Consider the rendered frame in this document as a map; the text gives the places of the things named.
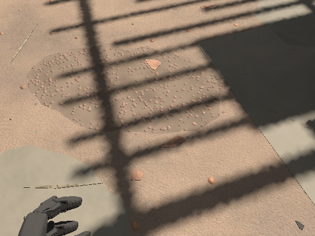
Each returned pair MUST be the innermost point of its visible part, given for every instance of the robot left hand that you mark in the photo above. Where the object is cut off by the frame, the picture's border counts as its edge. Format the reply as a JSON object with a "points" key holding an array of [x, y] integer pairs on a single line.
{"points": [[36, 222]]}

